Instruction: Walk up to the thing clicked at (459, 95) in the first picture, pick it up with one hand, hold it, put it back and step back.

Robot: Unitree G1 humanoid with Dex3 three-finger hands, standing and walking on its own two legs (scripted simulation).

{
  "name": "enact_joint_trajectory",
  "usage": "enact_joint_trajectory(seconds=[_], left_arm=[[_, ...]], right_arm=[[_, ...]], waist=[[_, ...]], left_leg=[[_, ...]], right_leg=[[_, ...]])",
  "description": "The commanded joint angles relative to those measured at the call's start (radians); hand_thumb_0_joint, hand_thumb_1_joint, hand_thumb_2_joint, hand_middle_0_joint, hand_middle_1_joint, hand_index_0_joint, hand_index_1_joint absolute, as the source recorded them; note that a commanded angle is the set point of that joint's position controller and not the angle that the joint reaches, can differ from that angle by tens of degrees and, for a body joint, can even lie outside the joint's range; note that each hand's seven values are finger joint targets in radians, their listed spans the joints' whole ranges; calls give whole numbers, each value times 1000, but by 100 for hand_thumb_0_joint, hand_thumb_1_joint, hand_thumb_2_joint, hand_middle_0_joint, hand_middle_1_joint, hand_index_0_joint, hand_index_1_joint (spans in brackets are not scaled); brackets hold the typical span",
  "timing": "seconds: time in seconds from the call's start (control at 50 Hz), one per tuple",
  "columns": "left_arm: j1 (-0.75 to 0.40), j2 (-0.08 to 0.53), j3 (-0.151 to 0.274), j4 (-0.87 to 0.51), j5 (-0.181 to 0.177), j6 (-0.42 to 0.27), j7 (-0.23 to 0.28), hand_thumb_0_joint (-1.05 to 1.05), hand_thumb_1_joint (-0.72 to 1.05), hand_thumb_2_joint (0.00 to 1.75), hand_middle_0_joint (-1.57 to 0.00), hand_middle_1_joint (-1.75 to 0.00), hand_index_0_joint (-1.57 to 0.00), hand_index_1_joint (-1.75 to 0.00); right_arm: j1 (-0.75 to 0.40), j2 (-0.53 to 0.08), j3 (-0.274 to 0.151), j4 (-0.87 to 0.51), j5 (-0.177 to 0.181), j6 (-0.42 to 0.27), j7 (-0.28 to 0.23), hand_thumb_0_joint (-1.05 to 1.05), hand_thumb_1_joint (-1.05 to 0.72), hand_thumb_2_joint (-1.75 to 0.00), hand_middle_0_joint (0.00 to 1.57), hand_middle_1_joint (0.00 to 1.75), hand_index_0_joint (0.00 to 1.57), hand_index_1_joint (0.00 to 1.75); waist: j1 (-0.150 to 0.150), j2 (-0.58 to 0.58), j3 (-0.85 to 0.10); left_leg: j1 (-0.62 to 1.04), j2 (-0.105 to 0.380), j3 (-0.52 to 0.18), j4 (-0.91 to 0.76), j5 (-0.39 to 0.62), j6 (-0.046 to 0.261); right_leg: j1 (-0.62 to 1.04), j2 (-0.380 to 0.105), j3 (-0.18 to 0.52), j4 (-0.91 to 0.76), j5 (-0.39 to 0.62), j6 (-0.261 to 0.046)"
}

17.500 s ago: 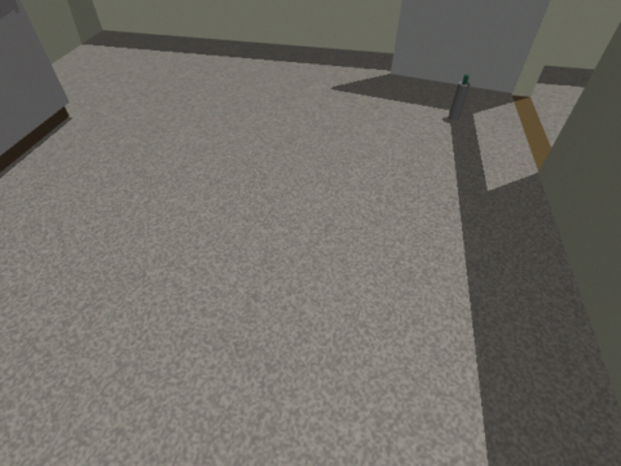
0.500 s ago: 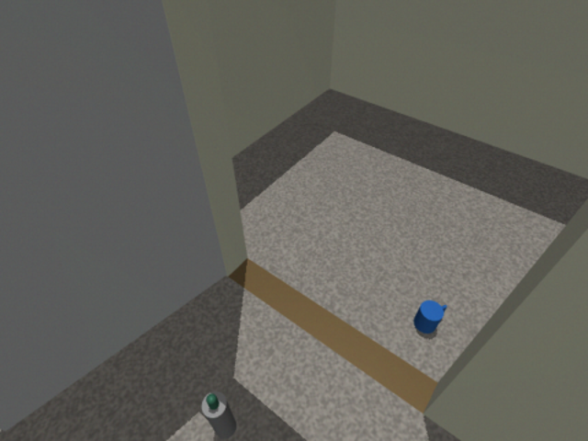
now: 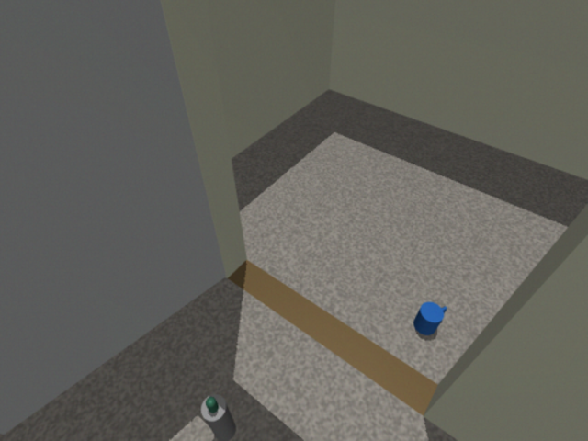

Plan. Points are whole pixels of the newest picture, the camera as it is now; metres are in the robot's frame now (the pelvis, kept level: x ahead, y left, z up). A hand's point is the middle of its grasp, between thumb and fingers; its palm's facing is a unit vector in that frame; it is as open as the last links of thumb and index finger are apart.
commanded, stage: stand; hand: left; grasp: from the side
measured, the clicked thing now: (218, 416) +0.34 +0.22 -0.64
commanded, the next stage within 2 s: go down in 0.42 s
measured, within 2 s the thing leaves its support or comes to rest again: neither
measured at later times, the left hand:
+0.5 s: hand out of the picture +0.07 +0.26 -0.16, palm faces -0.02 -0.94 -0.35, open 7.4 cm
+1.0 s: hand out of the picture +0.13 +0.28 -0.18, palm faces +0.06 -0.94 -0.33, open 15.6 cm
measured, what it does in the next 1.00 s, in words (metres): stands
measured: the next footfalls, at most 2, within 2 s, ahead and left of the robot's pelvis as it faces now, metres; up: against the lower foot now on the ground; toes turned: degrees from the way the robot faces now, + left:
none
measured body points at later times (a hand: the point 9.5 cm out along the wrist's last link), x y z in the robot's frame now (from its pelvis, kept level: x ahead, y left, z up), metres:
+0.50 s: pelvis +0.00 +0.00 +0.00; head +0.01 +0.00 +0.45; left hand +0.07 +0.30 -0.13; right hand +0.07 -0.30 -0.14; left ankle -0.02 +0.13 -0.75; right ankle +0.01 -0.12 -0.75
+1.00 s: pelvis -0.02 +0.01 -0.05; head +0.05 +0.02 +0.40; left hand +0.13 +0.33 -0.16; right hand +0.10 -0.25 -0.15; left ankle -0.02 +0.13 -0.75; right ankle +0.01 -0.12 -0.75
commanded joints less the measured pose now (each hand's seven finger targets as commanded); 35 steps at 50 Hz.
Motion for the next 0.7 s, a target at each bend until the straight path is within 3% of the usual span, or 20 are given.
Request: enact_joint_trajectory(seconds=[0.0, 0.48, 0.5, 0.52, 0.54, 0.56, 0.58, 0.6, 0.62, 0.64, 0.66, 0.68], left_arm=[[-42, 222, 46, -60, 2, -23, 12, 0, 90, 90, -20, -30, -20, -30], [-32, 220, 46, -62, 3, -22, 11, 0, 90, 90, -20, -30, -20, -30], [-34, 219, 46, -62, 2, -22, 11, 0, 82, 82, -28, -22, -28, -22], [-385, 45, 49, -413, -49, -110, 27, 0, 74, 74, -20, -14, -20, -14], [-502, 115, 78, -362, -49, -104, 35, 0, 66, 66, -12, -6, -12, -6], [-254, 201, 132, -137, -24, -56, 39, 0, 58, 58, -4, 0, -4, 0], [-232, 215, 148, -85, -6, -37, 26, 0, 50, 50, -2, -2, -3, -1], [-320, 246, 167, -125, 9, -41, 12, 0, 42, 42, -2, -1, -3, 0], [-346, 268, 189, -184, 30, -58, 1, 0, 34, 34, -1, -2, -2, -1], [-140, 273, 235, -75, 51, -37, -3, 0, 26, 26, -3, -1, -3, -1], [-64, 241, 236, -82, 60, -22, -15, 0, 24, 18, -3, -3, -3, -2], [-63, 245, 247, -130, 64, -12, -20, 0, 18, 16, -4, -3, -4, -2]], right_arm=[[-38, -210, -37, -58, -3, -25, -17, 0, -90, -90, 20, 30, 20, 30], [-38, -215, -37, -60, -2, -25, -18, 0, -90, -90, 20, 30, 20, 30], [-33, -209, -36, -59, -2, -25, -18, 0, -98, -94, 21, 30, 21, 30], [-12, -42, 8, -338, 67, -75, -39, 0, -101, -93, 20, 30, 20, 30], [39, -73, -2, -285, 68, -74, -50, 0, -100, -93, 20, 30, 20, 30], [78, -104, -20, -286, 72, -62, -60, 0, -100, -93, 20, 30, 20, 30], [90, -103, -32, -304, 63, -58, -58, 0, -100, -93, 20, 30, 20, 30], [102, -99, -41, -329, 58, -63, -59, 0, -100, -93, 20, 30, 20, 30], [120, -96, -61, -350, 41, -70, -59, 0, -99, -93, 20, 30, 20, 30], [149, -97, -75, -357, 34, -72, -57, 0, -98, -92, 20, 30, 20, 30], [159, -94, -82, -384, 29, -74, -52, 0, -97, -92, 20, 30, 20, 30], [154, -91, -83, -415, 30, -78, -48, 0, -96, -92, 20, 30, 20, 30]], waist=[[-3, -22, -65], [0, -2, -61], [-1, -10, -59], [-123, 12, 42], [-87, -28, -20], [-56, -40, -9], [-48, -77, -47], [-42, -68, -91], [-23, -25, -204], [-1, -11, -238], [17, 8, -263], [28, 14, -279]], left_leg=[[-16, 119, -93, -38, 147, 30], [-11, 122, -97, -43, 141, 34], [-18, 118, -94, -44, 142, 32], [-168, -29, 16, 38, 7, 33], [-162, -30, 8, 63, -4, 38], [-187, -31, 12, 78, -7, 35], [-230, -36, 8, 126, 0, 40], [-249, -35, 2, 161, 12, 41], [-238, -39, 5, 191, 52, 36], [-273, -44, 0, 221, 80, 31], [-299, -48, 2, 250, 115, 27], [-304, -51, 2, 255, 120, 25]], right_leg=[[34, -121, 106, -44, 174, -23], [24, -119, 104, -42, 153, -22], [24, -119, 102, -44, 151, -22], [-200, 14, 22, 14, 48, -9], [-149, 12, 12, 25, 16, -5], [-144, 17, 2, 32, -14, -11], [-159, 15, 0, 64, -16, -12], [-171, 12, 2, 107, 7, -13], [-133, 5, 7, 151, 58, -13], [-138, 2, 9, 184, 85, -17], [-132, 4, 8, 214, 113, -21], [-117, 6, 9, 223, 114, -23]])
